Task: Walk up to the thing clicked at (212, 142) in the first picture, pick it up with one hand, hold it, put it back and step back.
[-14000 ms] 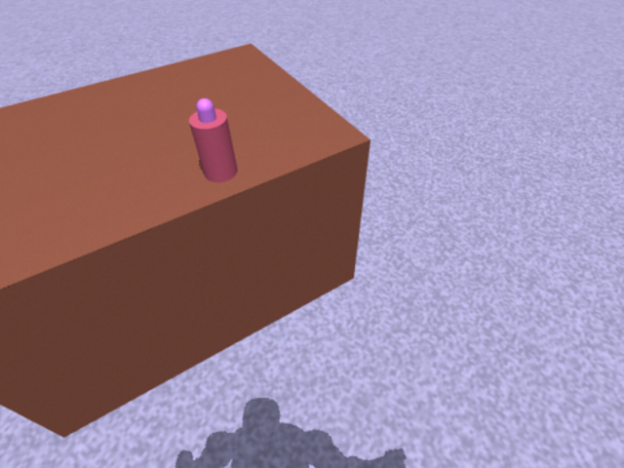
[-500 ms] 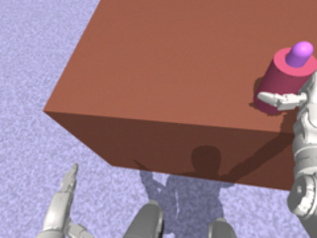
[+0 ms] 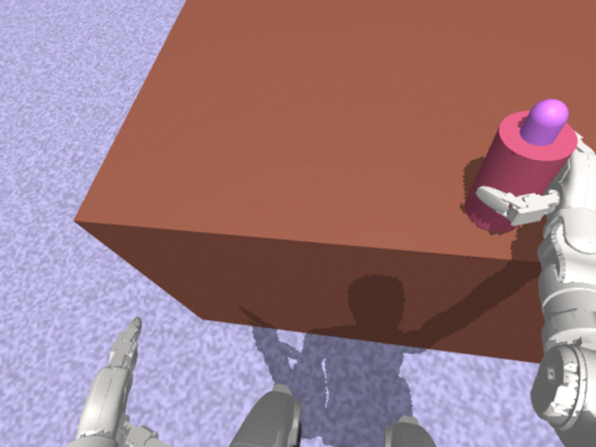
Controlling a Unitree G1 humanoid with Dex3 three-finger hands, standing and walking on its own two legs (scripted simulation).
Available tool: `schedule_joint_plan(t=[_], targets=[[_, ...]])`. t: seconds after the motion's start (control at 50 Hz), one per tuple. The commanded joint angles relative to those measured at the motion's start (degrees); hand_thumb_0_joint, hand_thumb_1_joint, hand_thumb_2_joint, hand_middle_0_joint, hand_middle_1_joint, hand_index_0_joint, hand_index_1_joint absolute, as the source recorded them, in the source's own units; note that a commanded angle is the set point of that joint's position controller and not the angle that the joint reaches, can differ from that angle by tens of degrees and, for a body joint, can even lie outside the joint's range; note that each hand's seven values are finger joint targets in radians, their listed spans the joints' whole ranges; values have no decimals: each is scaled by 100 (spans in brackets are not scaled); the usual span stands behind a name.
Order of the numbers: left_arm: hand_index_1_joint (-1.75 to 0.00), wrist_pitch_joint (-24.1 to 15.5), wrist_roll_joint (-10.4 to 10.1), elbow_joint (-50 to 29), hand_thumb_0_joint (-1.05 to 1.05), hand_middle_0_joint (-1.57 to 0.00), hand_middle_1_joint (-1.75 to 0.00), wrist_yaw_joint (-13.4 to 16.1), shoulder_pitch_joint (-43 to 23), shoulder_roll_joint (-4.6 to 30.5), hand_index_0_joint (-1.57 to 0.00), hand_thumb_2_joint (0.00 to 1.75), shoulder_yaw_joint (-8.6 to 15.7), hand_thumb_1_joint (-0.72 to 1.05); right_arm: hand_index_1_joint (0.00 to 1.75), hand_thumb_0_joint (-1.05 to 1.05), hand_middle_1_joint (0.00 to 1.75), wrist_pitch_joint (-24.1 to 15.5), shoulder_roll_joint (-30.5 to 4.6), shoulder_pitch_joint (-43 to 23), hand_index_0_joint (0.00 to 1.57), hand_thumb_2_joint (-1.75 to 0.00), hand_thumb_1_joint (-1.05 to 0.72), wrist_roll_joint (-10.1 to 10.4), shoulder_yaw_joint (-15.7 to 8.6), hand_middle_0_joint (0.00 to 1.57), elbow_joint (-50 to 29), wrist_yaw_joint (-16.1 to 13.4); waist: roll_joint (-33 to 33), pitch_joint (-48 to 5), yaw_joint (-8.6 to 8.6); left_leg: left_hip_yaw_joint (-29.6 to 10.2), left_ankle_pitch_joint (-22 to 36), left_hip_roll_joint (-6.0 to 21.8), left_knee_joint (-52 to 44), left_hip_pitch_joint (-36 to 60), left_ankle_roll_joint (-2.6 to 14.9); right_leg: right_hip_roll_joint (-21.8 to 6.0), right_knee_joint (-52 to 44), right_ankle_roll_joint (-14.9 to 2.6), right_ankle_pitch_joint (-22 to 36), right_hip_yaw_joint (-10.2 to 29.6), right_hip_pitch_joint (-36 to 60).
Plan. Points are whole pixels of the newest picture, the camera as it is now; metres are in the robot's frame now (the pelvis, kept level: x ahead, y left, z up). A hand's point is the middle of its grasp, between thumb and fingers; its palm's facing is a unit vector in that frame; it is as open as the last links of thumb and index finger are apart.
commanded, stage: settle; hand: right
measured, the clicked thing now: (519, 165) +0.49 -0.19 +0.06
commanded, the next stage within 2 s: lift in 0.46 s
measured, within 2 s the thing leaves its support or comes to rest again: leaves its support in 0.12 s
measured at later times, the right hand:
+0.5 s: hand (533, 172) +0.47 -0.20 +0.07, palm faces +0.16 +0.99 -0.03, open 11.2 cm
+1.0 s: hand (551, 177) +0.43 -0.19 +0.11, palm faces +0.18 +0.98 -0.04, open 11.2 cm
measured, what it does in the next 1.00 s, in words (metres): stands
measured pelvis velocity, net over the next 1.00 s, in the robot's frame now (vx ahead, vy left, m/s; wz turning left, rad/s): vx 0.00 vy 0.00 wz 0.00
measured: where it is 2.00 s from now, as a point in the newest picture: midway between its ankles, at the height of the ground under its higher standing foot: outside the picture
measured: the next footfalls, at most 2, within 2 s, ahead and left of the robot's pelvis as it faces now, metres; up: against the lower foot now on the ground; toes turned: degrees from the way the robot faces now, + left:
none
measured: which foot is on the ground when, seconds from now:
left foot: down 0.00-1.00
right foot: down 0.00-1.00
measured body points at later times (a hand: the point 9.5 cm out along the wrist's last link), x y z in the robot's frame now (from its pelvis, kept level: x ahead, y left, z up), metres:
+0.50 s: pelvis +0.00 +0.00 +0.02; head +0.09 -0.03 +0.46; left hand +0.15 +0.26 +0.00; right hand +0.45 -0.25 +0.07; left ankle +0.04 +0.15 -0.66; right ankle -0.01 -0.13 -0.66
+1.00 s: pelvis +0.00 +0.00 +0.04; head +0.05 -0.01 +0.49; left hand +0.15 +0.26 -0.01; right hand +0.41 -0.24 +0.12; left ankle +0.04 +0.15 -0.66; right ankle -0.01 -0.13 -0.66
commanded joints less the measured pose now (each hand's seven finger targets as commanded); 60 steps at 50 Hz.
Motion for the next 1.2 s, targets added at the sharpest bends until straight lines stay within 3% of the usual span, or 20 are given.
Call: schedule_joint_plan(t=[0.0,0.1,0.14,0.22,0.26,0.34,0.38,0.44,0.5,0.56,0.62,0.68,0.72,0.8,0.84,0.9,0.94,1.02,1.06,1.18], targets=[[-6,-347,-81,-1025,0,-5,-5,99,-28,663,-4,7,252,-57,137,0,137,-749,-1530,-3135,131,-121,-6,314,-94,127,-1844,45,-853,-3662,-49,180,2646,-189,-597,2450,271,289,-806,-142,3171,-181,1895],[-6,-351,-63,-223,0,-5,-5,113,296,479,-5,7,105,-56,141,0,140,-698,-1355,-2983,131,-127,-3,353,59,125,-1593,38,-989,-2868,-68,131,2393,-166,-742,2119,264,326,-931,-166,2878,-251,1859],[-5,-436,-58,-849,0,-5,-5,172,-145,979,-5,6,533,-56,139,0,139,-837,-2249,-3703,130,-126,-4,363,-388,124,-2736,-34,-1384,-3849,-149,102,2545,-143,-701,2343,271,277,-959,-132,3220,-237,2500],[-6,-429,-74,-449,0,-5,-5,141,24,665,-5,6,248,-55,139,0,139,-671,-1235,-3104,127,-128,-6,454,182,121,-2123,-34,-1013,-3060,-6,182,2384,-200,-858,2190,266,278,-1062,-130,3205,-191,2372],[-6,-472,-75,-782,0,-5,-5,212,-309,1131,-5,7,674,-57,140,0,140,-800,-2013,-3942,127,-130,-10,424,-154,122,-3249,-119,-1203,-4008,-142,122,2687,-161,-798,2577,274,256,-1055,-114,3526,-187,2788],[-6,-508,-131,-479,0,-5,-5,150,-454,584,-4,7,140,-56,143,0,143,-550,-782,-2639,128,-133,-3,487,365,121,-1370,-44,-422,-2764,-55,238,2297,-209,-1005,2326,252,258,-1228,-151,3033,-142,2135],[-5,-555,-103,-702,0,-5,-5,223,-558,861,-4,7,341,-57,143,0,143,-734,-1973,-3903,128,-132,-5,386,-113,122,-2667,-77,-1162,-3767,-210,111,2442,-128,-946,2617,262,252,-1224,-138,3022,-236,2602],[-5,-491,-87,233,0,-5,-5,155,300,479,-5,6,123,-55,148,0,148,-525,-989,-2674,130,-139,-7,394,369,123,-1349,70,-868,-2464,-108,189,2125,-168,-1100,2215,255,286,-1363,-138,2735,-232,2228],[-5,-626,-77,-697,0,-5,-5,216,-373,890,-4,6,381,-55,147,0,147,-684,-1926,-3665,129,-138,-11,406,-106,123,-2776,19,-1204,-3839,-263,168,2568,-139,-1016,2738,254,263,-1324,-99,3308,-235,2920],[-6,-569,-89,371,0,-5,-6,150,156,501,-5,5,213,-54,150,0,150,-477,-964,-2850,132,-139,-3,491,293,125,-1513,55,-931,-2203,-166,204,1962,-167,-1150,2053,258,261,-1470,-106,2769,-198,2202],[-5,-724,-63,-542,0,-5,-5,265,-331,1112,-5,6,687,-55,148,0,148,-644,-1970,-3982,132,-136,-3,428,-84,126,-3457,-151,-1427,-3979,-352,150,2445,-143,-1076,2790,269,248,-1415,-90,3221,-228,3152],[-6,-683,-140,-31,0,-5,-6,168,-196,455,-5,6,111,-55,145,0,145,-307,-439,-2094,129,-134,5,519,505,122,-1364,-104,-388,-2216,-241,277,1888,-216,-1339,2374,228,251,-1659,-133,2653,-168,2307],[-5,-842,-111,-921,0,-5,-5,280,-999,774,-5,6,309,-55,143,0,143,-661,-1720,-4269,129,-132,-5,470,37,124,-3816,-218,-981,-4046,-401,168,2305,-134,-1239,3078,221,243,-1585,-129,2741,-244,3002],[-5,-743,-161,319,0,-5,-6,225,-120,332,-5,6,9,-54,146,0,146,-126,-182,-1558,129,-134,4,578,685,123,-1738,-151,-279,-1991,-423,248,1829,-172,-1551,2639,204,294,-1878,-171,2322,-240,2340],[-5,-866,-127,-509,0,-5,-5,368,-702,991,-4,6,646,-55,146,0,146,-524,-1942,-4414,131,-134,0,537,44,124,-5396,-340,-1578,-4424,-599,120,2555,-86,-1338,3426,255,261,-1785,-72,3108,-296,3570],[-5,-683,-195,1180,0,-4,-5,296,376,424,-4,6,274,-55,148,0,148,162,-27,-1154,131,-136,4,665,866,124,-2407,-283,-431,-1524,-471,288,1901,-186,-1684,2678,221,275,-2092,-113,2652,-222,2607],[-5,-948,-185,-374,0,-4,-5,415,-1360,945,-4,6,626,-56,144,0,144,-241,-1405,-3963,130,-132,-5,676,242,124,-5614,-437,-1040,-3821,-622,173,2486,-86,-1562,3503,224,235,-2029,-90,3000,-266,3507],[-5,-828,-247,671,0,-4,-5,433,-478,478,-4,6,249,-55,145,0,145,385,-44,-1256,130,-132,2,724,957,124,-3788,-430,-229,-2043,-671,296,2079,-139,-1854,3369,206,266,-2336,-133,2649,-251,3147],[-5,-898,-267,57,0,-4,-5,510,-1021,574,-4,6,322,-55,146,0,146,266,-663,-2756,132,-133,-3,756,775,127,-5742,-456,-634,-3066,-767,232,2333,-80,-1822,3791,199,246,-2380,-114,2767,-304,3594],[-5,-831,-333,897,0,-4,-5,599,-436,592,-4,5,472,-55,146,0,146,839,-521,-1859,131,-132,2,880,683,125,-5331,-447,-361,-2139,-768,212,2479,-14,-2089,3861,163,302,-2620,-167,2729,-385,3561]])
